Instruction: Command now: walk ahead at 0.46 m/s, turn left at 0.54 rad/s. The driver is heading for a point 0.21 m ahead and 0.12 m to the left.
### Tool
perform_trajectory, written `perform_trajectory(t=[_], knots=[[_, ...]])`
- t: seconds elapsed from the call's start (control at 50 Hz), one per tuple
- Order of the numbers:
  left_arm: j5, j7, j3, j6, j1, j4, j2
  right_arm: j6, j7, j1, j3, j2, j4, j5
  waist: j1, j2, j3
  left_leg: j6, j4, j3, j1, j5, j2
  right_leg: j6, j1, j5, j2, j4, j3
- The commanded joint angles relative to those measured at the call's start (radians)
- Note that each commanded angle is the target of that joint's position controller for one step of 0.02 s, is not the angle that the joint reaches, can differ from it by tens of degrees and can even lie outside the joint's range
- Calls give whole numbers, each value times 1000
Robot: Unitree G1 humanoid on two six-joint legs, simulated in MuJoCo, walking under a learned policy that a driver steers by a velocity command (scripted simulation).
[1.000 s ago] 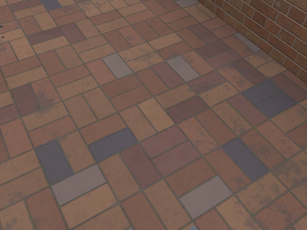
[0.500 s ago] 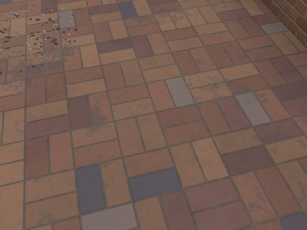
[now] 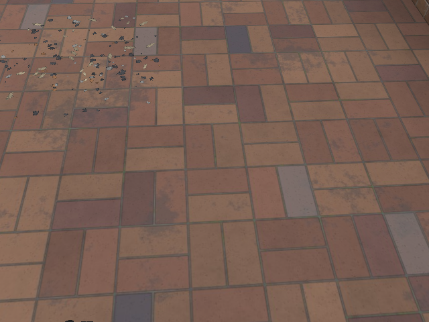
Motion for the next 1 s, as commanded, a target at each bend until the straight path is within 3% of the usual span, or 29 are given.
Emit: perform_trajectory(t=[0.02,0.06,0.08,0.1,0.12,0.14,0.16,0.18,0.2,0.22,0.26,0.34,0.38,0.44,0.48,0.5,0.52,0.54,0.56,0.58,0.62,0.72,1.0], knots=[[-7,1,12,-28,-124,-106,81,-5,-14,57,-36,-162,-40,-9,-9,108,-4,91,20,-187,31,574,253,-20,33,9,66,-99,-40],[-4,9,20,-43,-20,-75,104,-7,-22,23,-35,-162,-47,-10,36,122,-31,35,111,-174,10,743,242,-57,211,-15,105,-184,-43],[-2,18,29,-53,77,-43,126,-13,-22,8,-35,-167,-48,-7,76,121,-73,7,207,-167,10,843,221,-79,330,3,129,-224,-52],[6,28,37,-70,196,-14,146,-21,-18,-13,-32,-163,-49,7,144,91,-130,-21,368,-128,-38,808,172,-106,501,132,92,-298,-42],[23,40,47,-83,331,-6,209,-30,-16,-2,-13,-100,-87,22,180,-6,-268,-49,626,-80,-186,435,115,-154,750,387,-137,-244,149],[17,34,70,-65,326,-9,285,-20,-27,186,-3,-29,-85,57,101,-250,-429,-82,939,17,-415,-366,-50,-346,967,817,-429,-216,512],[-22,26,66,-47,296,-19,213,-2,-39,183,-15,-123,-44,4,93,-85,-408,-72,1011,-14,-446,-295,20,-355,859,717,-374,-244,539],[-29,24,39,-47,224,-24,120,4,-33,90,-18,-122,-43,-4,89,-19,-260,-84,991,-20,-456,-223,44,-323,728,661,-305,-279,379],[-24,23,23,-47,176,-21,68,8,-26,34,-12,-104,-55,-9,80,-1,-179,-95,933,-6,-469,-188,76,-283,645,641,-244,-311,271],[-25,26,15,-50,174,-8,51,19,-17,0,-10,-91,-59,-14,80,-40,-136,-103,881,-5,-460,-165,97,-257,594,645,-199,-342,199],[-25,25,16,-54,179,21,68,45,-2,22,-4,-66,-48,-20,52,-82,-126,-120,829,20,-363,-120,84,-243,489,673,-148,-380,110],[-13,22,11,-59,147,47,76,65,-4,-5,13,-32,-37,-17,21,-86,-145,-134,627,56,-285,-77,97,-257,417,630,-125,-402,24],[-13,22,11,-50,154,64,82,73,-7,-55,27,-18,-35,-17,37,-117,-142,-132,492,90,-225,-42,118,-247,388,499,-108,-413,7],[-15,22,19,-22,190,88,104,81,-13,-110,36,-27,-27,-14,69,-121,-128,-127,361,127,-166,-31,127,-246,363,168,-109,-423,53],[-22,27,19,-1,176,93,105,74,-20,-116,44,-18,-14,-19,51,-80,-88,-107,189,140,-81,38,128,-215,295,-81,-94,-406,74],[-19,30,15,4,198,101,91,65,-25,-132,47,-31,-15,-25,53,-36,-58,-94,95,95,-43,82,155,-175,251,-170,-83,-401,87],[-17,29,7,5,212,97,63,53,-34,-128,44,-69,-16,-36,64,43,-51,-72,23,-38,-14,120,266,-130,220,-219,-51,-351,72],[-33,26,2,8,294,107,23,47,-37,-185,34,-132,-15,-20,142,172,-29,-19,-11,-145,-131,134,357,-95,278,-265,59,-333,-20],[-31,31,1,19,297,146,27,41,-29,-203,47,-75,-4,-5,125,154,-30,-7,-43,-137,-288,17,356,-82,459,-221,59,-338,-31],[-28,33,6,22,278,154,39,35,-27,-222,56,-43,6,-3,130,146,2,-38,-52,-101,-328,-53,303,-78,502,-169,50,-349,-15],[-24,31,15,22,267,174,63,30,-32,-202,57,-39,35,-1,115,148,16,-71,-49,-50,-297,-44,244,-84,499,-126,26,-356,5],[-25,37,10,14,269,231,35,26,-37,-157,54,-29,91,3,95,57,0,-60,-7,-22,-191,88,237,-81,459,-108,14,-389,16],[-25,53,3,25,281,339,8,29,-46,-111,64,2,200,2,93,35,6,-62,-1,5,-176,143,225,-89,491,-79,2,-386,22]])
